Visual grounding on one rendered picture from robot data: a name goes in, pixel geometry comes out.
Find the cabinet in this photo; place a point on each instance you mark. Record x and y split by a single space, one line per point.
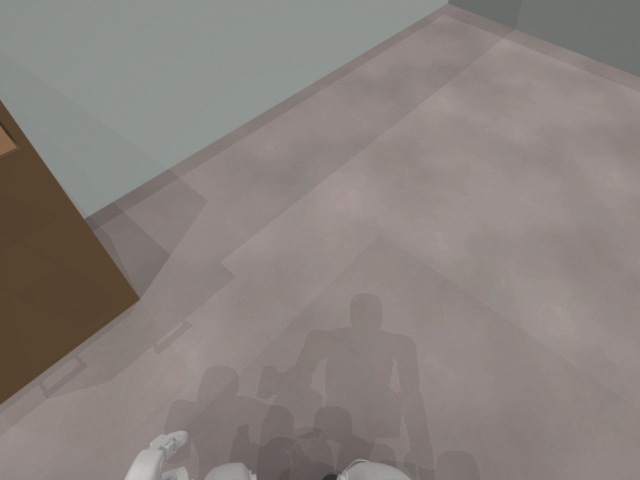
58 284

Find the left robot hand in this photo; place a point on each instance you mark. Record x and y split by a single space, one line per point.
148 465

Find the robot right shin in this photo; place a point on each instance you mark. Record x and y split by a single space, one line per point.
354 463

